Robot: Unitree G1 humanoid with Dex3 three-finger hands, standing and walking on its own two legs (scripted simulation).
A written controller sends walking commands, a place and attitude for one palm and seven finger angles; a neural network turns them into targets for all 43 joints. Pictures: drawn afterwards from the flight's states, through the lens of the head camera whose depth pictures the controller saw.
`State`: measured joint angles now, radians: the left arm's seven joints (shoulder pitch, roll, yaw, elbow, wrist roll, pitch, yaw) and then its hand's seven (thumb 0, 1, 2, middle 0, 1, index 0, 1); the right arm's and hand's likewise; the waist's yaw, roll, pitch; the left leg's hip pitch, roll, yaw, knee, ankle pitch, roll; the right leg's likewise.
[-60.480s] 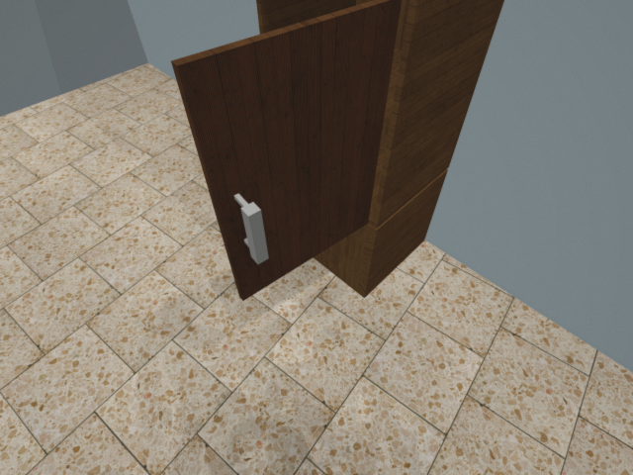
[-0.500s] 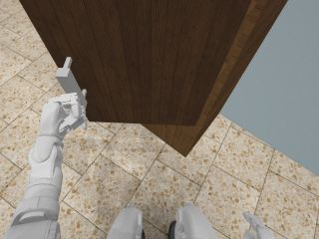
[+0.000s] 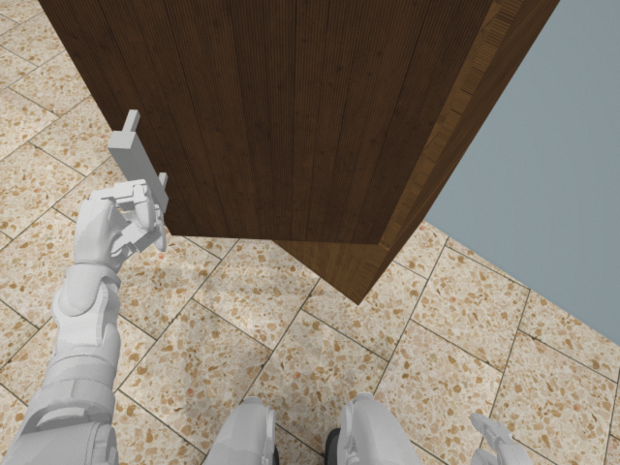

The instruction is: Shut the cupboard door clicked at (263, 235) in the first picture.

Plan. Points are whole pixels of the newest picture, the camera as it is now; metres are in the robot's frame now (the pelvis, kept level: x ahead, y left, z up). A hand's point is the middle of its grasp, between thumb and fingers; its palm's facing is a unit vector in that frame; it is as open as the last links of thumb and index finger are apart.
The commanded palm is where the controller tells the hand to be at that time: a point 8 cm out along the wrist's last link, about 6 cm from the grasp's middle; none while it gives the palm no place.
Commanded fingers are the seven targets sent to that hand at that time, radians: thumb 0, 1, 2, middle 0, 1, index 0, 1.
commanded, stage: push the door shut along its arc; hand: left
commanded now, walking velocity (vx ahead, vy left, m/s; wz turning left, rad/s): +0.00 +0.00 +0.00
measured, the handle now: (145, 163) +0.50 +0.24 +0.03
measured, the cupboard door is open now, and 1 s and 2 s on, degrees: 37 23 10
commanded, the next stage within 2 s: pull the fist back off the door in 1.78 s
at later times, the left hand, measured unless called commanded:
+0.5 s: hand (163, 189) +0.45 +0.21 +0.04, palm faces -0.12 -0.99 -0.03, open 3.1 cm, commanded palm +0.44 +0.24 +0.03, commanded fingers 0.00 0.90 0.90 -1.30 -1.50 -1.30 -1.50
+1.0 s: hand (195, 154) +0.51 +0.18 +0.04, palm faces -0.24 -0.97 -0.02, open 3.1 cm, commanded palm +0.52 +0.20 +0.03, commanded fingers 0.00 0.90 0.90 -1.30 -1.50 -1.30 -1.50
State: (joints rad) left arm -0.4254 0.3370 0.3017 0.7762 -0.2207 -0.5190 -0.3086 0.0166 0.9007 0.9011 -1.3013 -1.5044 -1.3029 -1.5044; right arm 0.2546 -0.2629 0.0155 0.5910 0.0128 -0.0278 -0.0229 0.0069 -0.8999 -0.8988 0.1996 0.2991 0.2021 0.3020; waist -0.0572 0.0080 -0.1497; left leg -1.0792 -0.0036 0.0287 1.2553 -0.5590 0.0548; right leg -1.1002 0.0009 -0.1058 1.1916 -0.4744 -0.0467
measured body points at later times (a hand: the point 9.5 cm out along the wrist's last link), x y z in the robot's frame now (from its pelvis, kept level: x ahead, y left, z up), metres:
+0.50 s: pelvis -0.01 +0.00 -0.01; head +0.13 +0.02 +0.41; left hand +0.45 +0.26 +0.04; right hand +0.06 -0.27 -0.12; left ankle +0.02 +0.08 -0.63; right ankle +0.05 -0.10 -0.63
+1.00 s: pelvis -0.01 +0.01 -0.02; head +0.15 +0.04 +0.39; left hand +0.52 +0.23 +0.04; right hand +0.01 -0.27 -0.12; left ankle +0.02 +0.08 -0.63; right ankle +0.05 -0.10 -0.63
